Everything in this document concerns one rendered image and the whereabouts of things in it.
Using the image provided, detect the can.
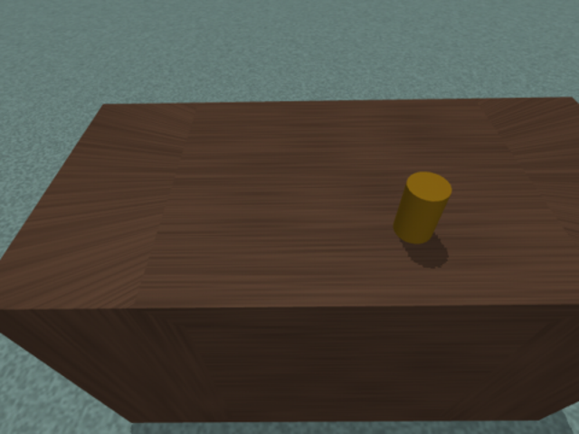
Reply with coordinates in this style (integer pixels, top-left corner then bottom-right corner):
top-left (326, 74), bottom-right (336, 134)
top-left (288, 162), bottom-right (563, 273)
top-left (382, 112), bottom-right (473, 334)
top-left (394, 172), bottom-right (451, 244)

